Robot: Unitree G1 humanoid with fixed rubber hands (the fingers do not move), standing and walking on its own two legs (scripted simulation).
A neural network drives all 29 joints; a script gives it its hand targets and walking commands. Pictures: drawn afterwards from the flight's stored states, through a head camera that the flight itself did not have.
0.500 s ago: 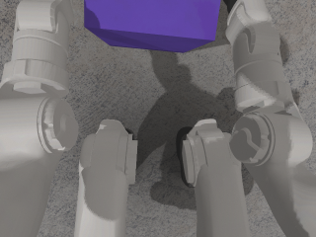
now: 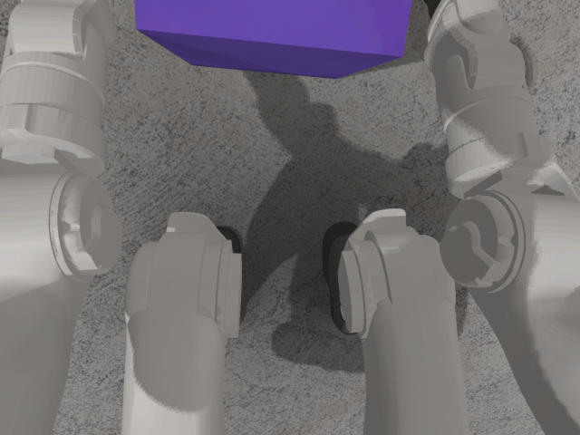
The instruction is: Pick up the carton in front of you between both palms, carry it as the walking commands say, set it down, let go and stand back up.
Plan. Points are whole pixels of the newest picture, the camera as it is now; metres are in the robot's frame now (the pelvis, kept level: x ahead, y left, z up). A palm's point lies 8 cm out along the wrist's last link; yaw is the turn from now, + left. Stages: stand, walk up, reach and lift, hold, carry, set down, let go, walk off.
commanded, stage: set down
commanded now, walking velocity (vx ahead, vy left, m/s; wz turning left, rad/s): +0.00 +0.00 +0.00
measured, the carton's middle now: out of the picture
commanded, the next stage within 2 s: let go in 1.20 s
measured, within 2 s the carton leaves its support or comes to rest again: neither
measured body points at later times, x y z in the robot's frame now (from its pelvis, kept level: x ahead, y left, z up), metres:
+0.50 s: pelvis -0.01 +0.00 +0.05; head +0.35 +0.02 +0.33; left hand +0.59 +0.21 -0.06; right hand +0.57 -0.17 -0.06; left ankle +0.09 +0.10 -0.33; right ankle +0.10 -0.12 -0.33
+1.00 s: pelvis +0.01 +0.00 +0.19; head +0.35 +0.02 +0.48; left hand +0.59 +0.23 +0.08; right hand +0.57 -0.18 +0.08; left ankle +0.09 +0.10 -0.33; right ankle +0.10 -0.12 -0.33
